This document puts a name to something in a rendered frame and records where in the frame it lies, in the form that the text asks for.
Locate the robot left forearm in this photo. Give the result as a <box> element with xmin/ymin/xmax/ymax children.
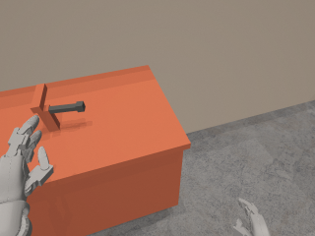
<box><xmin>0</xmin><ymin>200</ymin><xmax>32</xmax><ymax>236</ymax></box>

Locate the counter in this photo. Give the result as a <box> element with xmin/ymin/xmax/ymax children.
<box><xmin>0</xmin><ymin>65</ymin><xmax>191</xmax><ymax>236</ymax></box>

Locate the robot right hand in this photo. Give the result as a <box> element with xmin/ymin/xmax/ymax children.
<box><xmin>233</xmin><ymin>198</ymin><xmax>271</xmax><ymax>236</ymax></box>

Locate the robot left hand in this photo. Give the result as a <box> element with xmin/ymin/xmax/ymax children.
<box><xmin>0</xmin><ymin>115</ymin><xmax>54</xmax><ymax>204</ymax></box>

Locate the tap lever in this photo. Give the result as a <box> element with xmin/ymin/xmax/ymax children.
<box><xmin>48</xmin><ymin>101</ymin><xmax>86</xmax><ymax>114</ymax></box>

